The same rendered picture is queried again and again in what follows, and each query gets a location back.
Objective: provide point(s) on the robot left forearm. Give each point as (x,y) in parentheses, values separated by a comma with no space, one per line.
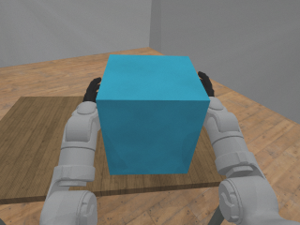
(76,161)

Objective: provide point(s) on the right robot hand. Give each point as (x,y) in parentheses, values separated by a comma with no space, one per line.
(206,84)

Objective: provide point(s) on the robot right forearm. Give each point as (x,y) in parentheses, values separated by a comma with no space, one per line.
(232,156)

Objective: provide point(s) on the carton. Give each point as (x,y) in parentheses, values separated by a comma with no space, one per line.
(151,110)

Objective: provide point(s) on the left robot upper arm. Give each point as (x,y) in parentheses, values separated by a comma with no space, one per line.
(70,207)

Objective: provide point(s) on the right robot upper arm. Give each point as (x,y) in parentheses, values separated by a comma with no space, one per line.
(249,200)

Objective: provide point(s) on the table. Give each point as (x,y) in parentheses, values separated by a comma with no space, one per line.
(31,135)

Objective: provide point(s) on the left robot hand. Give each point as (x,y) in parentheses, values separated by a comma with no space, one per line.
(91,91)

